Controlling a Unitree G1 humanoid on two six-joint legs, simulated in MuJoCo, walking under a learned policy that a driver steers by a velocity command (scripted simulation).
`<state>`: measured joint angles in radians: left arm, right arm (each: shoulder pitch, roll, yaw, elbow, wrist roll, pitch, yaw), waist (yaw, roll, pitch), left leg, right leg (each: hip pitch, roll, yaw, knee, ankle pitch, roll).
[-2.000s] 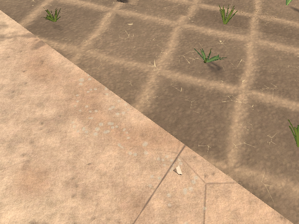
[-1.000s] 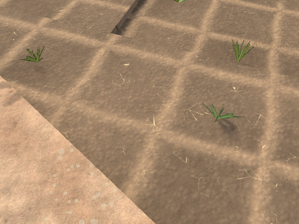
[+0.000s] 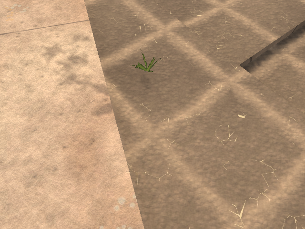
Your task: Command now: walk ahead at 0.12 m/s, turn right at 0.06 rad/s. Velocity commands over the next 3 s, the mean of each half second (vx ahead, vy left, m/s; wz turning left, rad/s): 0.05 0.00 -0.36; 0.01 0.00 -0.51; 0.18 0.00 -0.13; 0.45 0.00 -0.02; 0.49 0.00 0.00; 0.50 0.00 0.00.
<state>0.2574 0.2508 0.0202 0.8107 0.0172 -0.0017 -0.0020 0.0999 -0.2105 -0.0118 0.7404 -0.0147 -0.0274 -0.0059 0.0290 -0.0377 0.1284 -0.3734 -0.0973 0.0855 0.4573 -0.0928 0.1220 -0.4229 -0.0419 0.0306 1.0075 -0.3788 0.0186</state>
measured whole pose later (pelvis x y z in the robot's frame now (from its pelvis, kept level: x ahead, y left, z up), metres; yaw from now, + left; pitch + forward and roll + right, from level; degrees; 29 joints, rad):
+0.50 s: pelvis +0.02 -0.05 -0.07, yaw -14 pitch +1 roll +2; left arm 0.29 0.22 0.03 0.82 0.02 0.05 -0.01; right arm 0.19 -0.24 -0.05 0.82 -0.05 0.05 -0.07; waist -0.02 0.05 -0.01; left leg -0.78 0.02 0.06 1.61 -0.52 0.01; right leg -0.26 0.05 0.05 0.57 -0.31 -0.06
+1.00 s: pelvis +0.00 +0.01 -0.05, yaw -29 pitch +2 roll -1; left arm 0.32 0.26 0.09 0.69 0.04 0.04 0.01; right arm 0.18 -0.19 0.02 0.60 -0.04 0.02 -0.03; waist 0.01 -0.03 -0.03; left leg -0.53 -0.02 0.03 1.02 -0.53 0.07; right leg -0.47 0.16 0.27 0.82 -0.50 0.00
